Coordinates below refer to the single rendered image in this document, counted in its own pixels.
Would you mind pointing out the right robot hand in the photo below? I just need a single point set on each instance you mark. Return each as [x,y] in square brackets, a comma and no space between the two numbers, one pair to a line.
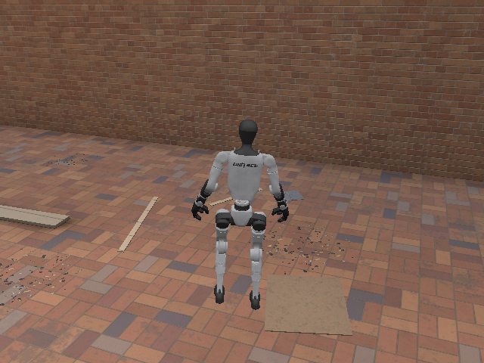
[279,211]

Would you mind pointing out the right robot foot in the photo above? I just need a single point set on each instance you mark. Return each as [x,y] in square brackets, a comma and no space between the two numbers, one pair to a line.
[254,302]

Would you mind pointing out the left robot hand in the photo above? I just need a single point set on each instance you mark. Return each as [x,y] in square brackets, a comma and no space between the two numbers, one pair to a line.
[200,209]

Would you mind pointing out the right robot upper arm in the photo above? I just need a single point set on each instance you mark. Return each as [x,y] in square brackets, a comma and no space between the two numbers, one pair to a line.
[269,161]

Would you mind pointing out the left robot upper arm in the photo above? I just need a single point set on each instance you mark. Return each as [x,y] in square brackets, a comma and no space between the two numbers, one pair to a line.
[215,172]

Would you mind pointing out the left robot forearm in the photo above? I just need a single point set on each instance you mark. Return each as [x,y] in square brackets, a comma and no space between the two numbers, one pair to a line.
[203,195]

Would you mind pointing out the right robot shin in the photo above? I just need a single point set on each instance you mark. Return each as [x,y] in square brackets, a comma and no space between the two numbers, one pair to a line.
[256,273]

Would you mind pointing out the right robot forearm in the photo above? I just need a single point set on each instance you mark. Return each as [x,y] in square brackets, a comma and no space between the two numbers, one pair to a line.
[280,199]

